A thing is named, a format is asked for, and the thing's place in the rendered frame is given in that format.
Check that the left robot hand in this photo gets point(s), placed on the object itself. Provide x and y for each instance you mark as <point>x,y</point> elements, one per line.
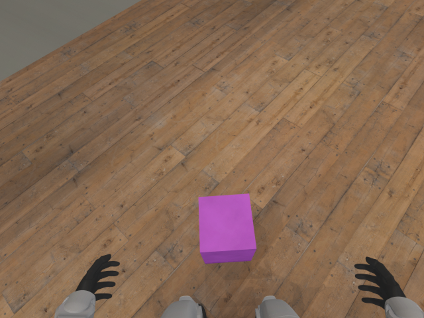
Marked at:
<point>90,281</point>

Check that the robot left shin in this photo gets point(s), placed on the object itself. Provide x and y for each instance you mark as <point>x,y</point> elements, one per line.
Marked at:
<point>186,297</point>

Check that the left robot forearm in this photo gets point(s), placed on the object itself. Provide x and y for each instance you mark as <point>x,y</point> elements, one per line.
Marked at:
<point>79,304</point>

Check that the right robot hand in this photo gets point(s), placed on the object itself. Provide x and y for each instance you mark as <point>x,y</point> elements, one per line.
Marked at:
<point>388,286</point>

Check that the carton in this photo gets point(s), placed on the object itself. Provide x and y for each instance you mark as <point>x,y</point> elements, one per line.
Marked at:
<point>226,230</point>

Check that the left robot thigh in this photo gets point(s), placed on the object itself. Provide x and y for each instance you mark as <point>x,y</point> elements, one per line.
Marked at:
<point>183,309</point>

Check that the right robot forearm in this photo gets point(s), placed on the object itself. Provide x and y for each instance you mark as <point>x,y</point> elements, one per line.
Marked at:
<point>402,307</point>

